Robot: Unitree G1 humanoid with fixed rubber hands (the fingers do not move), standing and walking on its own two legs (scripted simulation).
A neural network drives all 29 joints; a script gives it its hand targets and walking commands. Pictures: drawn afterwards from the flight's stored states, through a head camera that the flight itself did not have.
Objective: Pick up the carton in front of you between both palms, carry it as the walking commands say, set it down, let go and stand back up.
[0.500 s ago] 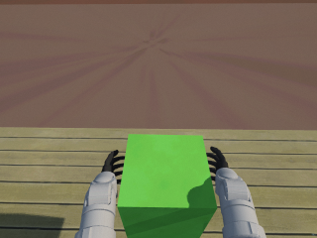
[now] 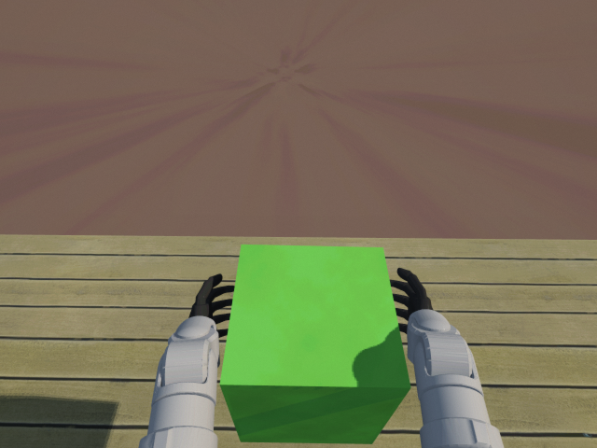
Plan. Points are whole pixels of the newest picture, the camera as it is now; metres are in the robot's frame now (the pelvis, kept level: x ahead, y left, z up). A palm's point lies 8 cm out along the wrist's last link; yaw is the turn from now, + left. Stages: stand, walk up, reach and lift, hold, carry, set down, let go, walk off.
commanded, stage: reach and lift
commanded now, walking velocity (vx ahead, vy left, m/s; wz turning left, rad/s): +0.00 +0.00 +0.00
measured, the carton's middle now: (309, 348) +0.30 +0.00 -0.04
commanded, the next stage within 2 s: hold in 0.36 s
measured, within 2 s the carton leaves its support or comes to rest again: neither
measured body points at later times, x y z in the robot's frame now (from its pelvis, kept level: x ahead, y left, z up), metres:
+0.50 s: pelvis +0.01 +0.00 +0.00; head -0.04 +0.00 +0.45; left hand +0.30 +0.15 +0.04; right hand +0.30 -0.15 +0.05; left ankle +0.01 +0.12 -0.74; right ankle +0.02 -0.13 -0.74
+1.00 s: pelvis -0.01 +0.00 +0.00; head -0.05 +0.00 +0.45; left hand +0.30 +0.15 +0.04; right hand +0.30 -0.15 +0.05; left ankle +0.01 +0.12 -0.74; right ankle +0.02 -0.13 -0.74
